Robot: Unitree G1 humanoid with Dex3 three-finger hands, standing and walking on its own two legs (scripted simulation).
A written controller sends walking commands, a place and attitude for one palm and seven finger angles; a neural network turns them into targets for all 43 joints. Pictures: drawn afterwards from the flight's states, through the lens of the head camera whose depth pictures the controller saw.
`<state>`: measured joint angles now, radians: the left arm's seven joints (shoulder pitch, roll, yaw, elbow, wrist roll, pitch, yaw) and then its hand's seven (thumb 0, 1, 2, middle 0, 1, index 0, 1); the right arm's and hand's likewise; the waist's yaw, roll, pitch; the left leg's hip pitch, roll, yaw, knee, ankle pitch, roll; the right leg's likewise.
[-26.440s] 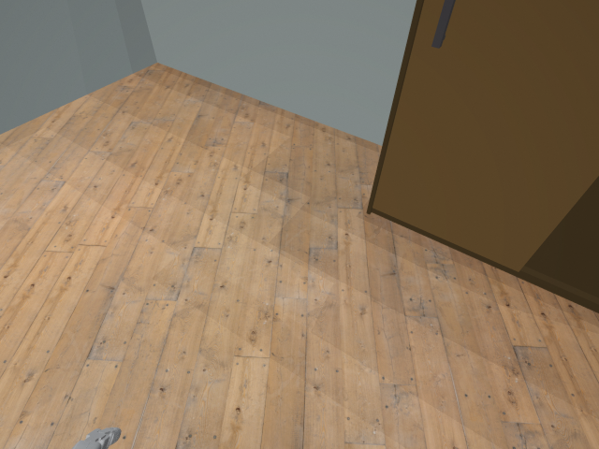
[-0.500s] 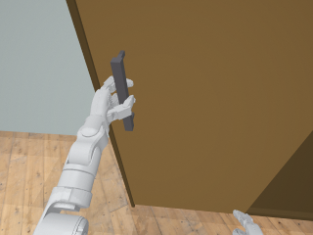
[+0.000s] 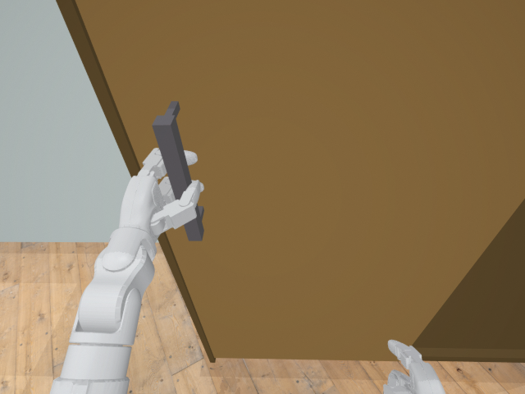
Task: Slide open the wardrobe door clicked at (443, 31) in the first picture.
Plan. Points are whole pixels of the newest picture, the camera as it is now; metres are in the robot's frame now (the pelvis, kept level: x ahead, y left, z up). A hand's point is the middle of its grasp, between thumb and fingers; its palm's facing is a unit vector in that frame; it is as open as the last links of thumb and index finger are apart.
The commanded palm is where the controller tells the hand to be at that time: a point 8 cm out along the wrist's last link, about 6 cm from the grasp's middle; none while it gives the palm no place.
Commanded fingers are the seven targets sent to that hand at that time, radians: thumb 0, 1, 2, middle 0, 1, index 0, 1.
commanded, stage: tug the door sideways, standing still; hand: left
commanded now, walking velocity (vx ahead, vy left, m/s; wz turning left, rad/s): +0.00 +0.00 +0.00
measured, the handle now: (185, 177) +0.40 +0.13 +0.16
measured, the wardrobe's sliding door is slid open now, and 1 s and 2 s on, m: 0.00 0.00 0.09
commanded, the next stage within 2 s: step sideways, sliding the door along in 0.54 s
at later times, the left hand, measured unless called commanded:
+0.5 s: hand (195, 199) +0.34 +0.10 +0.17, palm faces +0.05 -1.00 -0.06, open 5.9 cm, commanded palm +0.32 +0.10 +0.17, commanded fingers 0.00 0.90 0.90 -0.45 -1.40 -0.45 -1.40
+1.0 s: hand (200, 199) +0.35 +0.10 +0.16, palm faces +0.15 -0.98 -0.09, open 6.1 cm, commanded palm +0.32 +0.10 +0.17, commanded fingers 0.00 0.90 0.90 -0.45 -1.40 -0.45 -1.40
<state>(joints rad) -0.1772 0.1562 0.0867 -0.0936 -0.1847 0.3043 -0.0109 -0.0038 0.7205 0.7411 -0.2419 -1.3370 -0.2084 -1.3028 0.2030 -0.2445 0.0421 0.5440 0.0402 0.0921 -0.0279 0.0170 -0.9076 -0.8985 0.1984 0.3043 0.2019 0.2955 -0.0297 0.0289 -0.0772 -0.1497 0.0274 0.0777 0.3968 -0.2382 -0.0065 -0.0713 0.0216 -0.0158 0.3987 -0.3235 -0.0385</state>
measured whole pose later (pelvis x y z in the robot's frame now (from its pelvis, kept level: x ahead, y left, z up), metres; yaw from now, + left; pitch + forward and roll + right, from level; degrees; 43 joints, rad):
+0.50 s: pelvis -0.01 +0.00 -0.01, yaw +7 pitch +1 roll +1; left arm -0.40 0.04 -0.07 0.07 -0.10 0.30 0.09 -0.01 0.72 0.83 -0.38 -1.40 -0.29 -1.40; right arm 0.14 -0.21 0.04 0.60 0.02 0.07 -0.02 0.02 -0.91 -0.90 0.20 0.30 0.20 0.30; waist 0.04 0.05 -0.04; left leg -0.22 -0.01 -0.03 0.48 -0.27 -0.01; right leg -0.10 0.00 -0.09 0.48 -0.37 -0.03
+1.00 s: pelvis -0.05 -0.04 -0.02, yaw +1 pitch -2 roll -1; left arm -0.53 0.21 0.04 0.29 -0.14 0.00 0.14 -0.04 0.73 0.85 -0.45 -1.41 -0.21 -1.40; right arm 0.21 -0.20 0.03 0.64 0.04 0.08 -0.08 0.02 -0.91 -0.90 0.20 0.30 0.20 0.30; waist 0.04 0.07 0.10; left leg -0.28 0.13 0.01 0.64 -0.32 -0.05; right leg -0.35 -0.01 -0.04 0.73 -0.41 -0.01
